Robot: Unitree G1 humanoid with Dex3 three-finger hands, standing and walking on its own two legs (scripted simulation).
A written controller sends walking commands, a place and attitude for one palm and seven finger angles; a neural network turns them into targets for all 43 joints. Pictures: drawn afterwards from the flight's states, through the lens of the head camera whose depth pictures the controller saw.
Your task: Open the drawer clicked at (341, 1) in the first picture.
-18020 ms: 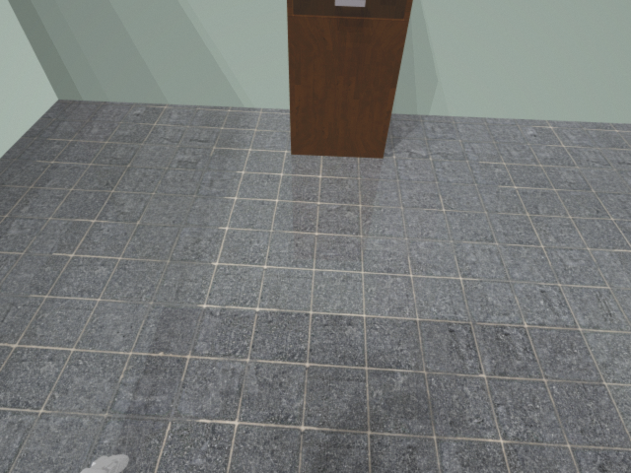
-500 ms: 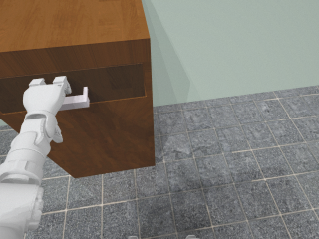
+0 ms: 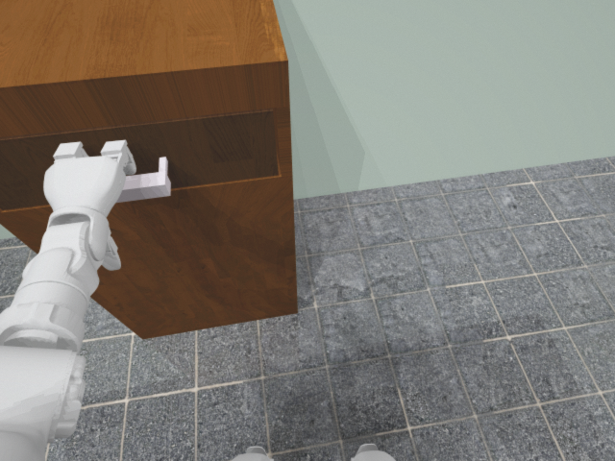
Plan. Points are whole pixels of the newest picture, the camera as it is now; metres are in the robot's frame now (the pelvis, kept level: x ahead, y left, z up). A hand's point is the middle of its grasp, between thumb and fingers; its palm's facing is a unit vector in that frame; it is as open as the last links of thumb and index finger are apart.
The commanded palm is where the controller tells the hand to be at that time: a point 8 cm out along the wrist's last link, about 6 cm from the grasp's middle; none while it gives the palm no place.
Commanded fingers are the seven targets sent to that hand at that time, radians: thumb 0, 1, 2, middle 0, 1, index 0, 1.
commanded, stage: lower the fingers behind the handle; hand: left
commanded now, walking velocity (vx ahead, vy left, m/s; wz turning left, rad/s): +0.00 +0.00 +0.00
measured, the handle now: (128, 177) +0.50 +0.27 +0.03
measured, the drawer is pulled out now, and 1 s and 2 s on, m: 0.00 0.00 0.00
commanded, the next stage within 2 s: lift the fingers back up to retry in 0.10 s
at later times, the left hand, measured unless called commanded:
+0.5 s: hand (102, 199) +0.45 +0.29 +0.05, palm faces -0.05 +0.00 -1.00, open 13.8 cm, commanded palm +0.43 +0.28 +0.12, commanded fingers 0.00 -0.50 0.30 -0.30 -1.20 -0.30 -1.20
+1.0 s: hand (87, 177) +0.45 +0.29 +0.10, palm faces -0.04 +0.00 -1.00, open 13.7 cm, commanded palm +0.43 +0.28 +0.16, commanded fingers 0.00 -0.50 0.30 -0.30 -1.20 -0.30 -1.20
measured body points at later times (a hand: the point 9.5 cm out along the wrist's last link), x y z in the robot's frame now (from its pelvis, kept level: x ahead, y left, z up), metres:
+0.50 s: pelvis +0.01 +0.00 +0.01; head +0.09 +0.00 +0.45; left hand +0.45 +0.29 +0.10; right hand +0.05 -0.27 -0.12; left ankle +0.00 +0.11 -0.70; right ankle +0.01 -0.14 -0.70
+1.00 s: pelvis +0.03 +0.00 +0.02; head +0.08 -0.01 +0.47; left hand +0.45 +0.28 +0.15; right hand +0.13 -0.27 -0.11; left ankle +0.00 +0.11 -0.70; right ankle +0.01 -0.14 -0.70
